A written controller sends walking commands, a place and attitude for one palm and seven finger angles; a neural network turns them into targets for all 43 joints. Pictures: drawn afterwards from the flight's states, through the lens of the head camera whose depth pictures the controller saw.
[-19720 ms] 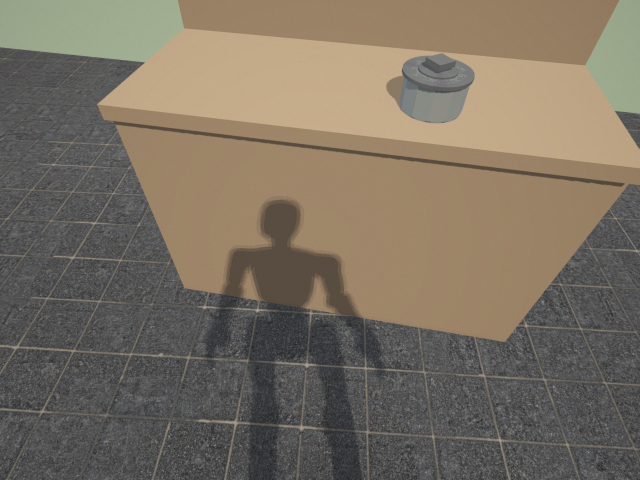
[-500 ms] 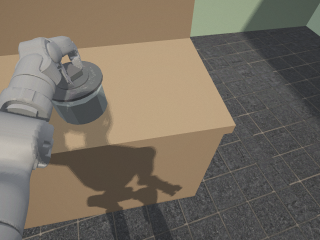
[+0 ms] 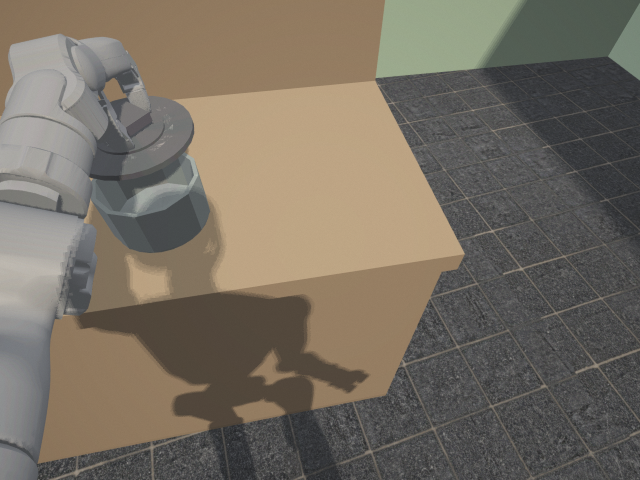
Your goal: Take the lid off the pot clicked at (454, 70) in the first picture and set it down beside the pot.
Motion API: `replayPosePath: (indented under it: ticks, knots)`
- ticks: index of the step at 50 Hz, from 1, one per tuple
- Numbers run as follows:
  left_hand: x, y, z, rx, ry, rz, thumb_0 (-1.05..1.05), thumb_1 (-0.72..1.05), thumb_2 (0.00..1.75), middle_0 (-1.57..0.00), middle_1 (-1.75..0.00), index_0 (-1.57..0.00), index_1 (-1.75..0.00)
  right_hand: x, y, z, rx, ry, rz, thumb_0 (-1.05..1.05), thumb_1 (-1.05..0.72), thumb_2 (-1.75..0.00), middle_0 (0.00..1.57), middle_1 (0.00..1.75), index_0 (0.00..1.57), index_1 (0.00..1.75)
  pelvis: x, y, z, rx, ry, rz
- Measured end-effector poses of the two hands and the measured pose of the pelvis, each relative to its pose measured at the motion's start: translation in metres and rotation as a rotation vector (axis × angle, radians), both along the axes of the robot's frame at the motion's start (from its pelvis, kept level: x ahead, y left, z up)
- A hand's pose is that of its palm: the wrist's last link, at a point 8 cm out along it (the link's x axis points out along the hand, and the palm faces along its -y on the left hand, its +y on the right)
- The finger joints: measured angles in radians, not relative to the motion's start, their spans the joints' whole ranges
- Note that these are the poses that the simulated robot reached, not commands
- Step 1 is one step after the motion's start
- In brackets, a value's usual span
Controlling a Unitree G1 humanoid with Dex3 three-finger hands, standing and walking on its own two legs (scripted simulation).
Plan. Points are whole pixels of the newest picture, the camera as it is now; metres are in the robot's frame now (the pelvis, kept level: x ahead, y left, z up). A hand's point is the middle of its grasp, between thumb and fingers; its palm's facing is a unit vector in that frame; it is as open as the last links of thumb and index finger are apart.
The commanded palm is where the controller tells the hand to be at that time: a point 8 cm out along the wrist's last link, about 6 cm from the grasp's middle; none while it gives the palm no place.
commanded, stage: lift the lid straight up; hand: left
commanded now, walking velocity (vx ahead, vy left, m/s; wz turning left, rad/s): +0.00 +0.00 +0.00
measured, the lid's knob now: (123, 119) +0.52 +0.20 +0.19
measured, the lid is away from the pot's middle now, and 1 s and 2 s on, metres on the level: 0.01 0.01 0.12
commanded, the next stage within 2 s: move the lid sideways beside the pot in 0.92 s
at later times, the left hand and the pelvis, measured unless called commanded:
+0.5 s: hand (83, 88) +0.49 +0.21 +0.25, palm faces -0.32 -0.16 -0.93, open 8.7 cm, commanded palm +0.50 +0.21 +0.32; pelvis +0.00 +0.01 +0.00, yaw +1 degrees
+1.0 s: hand (86, 64) +0.49 +0.20 +0.27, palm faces -0.29 -0.17 -0.94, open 8.7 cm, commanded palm +0.49 +0.20 +0.34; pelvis +0.00 +0.00 +0.00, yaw +0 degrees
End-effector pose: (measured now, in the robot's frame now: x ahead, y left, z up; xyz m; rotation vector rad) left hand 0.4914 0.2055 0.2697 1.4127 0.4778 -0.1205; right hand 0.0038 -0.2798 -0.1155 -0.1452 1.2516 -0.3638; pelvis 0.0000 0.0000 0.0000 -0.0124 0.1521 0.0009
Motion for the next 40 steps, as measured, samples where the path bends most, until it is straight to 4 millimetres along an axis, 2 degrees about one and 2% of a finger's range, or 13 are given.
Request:
replayPosePath:
  ticks: [6,13,22,40]
  knots:
    - [-0.003,0.008,0.012,0.029,-0.015,0.021,-0.02,0.19,0.72,-0.58,-1.09,-0.49,-0.99,0.006,0.002,-0.001,0.015,-0.008,0.011,0.00,-0.90,-0.90,0.20,0.30,0.20,0.30,0.003,0.001,0.000,0.000,-0.005,0.004]
    - [-0.007,0.016,0.016,0.015,0.007,0.046,-0.02,0.19,0.72,-0.58,-1.09,-0.49,-0.99,0.016,0.007,-0.001,0.021,-0.016,0.037,0.00,-0.90,-0.90,0.20,0.30,0.20,0.30,0.001,0.003,0.001,-0.001,-0.009,0.013]
    - [-0.007,0.009,0.035,0.018,-0.041,0.012,-0.03,0.19,0.72,-0.58,-1.09,-0.49,-0.99,0.023,0.011,0.000,0.023,-0.036,0.062,0.00,-0.90,-0.90,0.20,0.30,0.20,0.30,-0.001,0.006,0.001,-0.002,-0.003,0.021]
    - [-0.004,-0.005,0.065,0.020,-0.081,0.032,-0.03,0.19,0.72,-0.58,-1.09,-0.50,-0.99,-0.001,0.013,-0.003,0.037,0.003,0.036,0.00,-0.90,-0.90,0.20,0.30,0.20,0.30,-0.001,0.006,0.003,0.003,0.003,0.012]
